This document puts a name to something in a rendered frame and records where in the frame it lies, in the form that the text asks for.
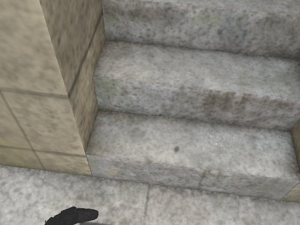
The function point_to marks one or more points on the robot left hand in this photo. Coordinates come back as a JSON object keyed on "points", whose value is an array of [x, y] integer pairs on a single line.
{"points": [[72, 216]]}

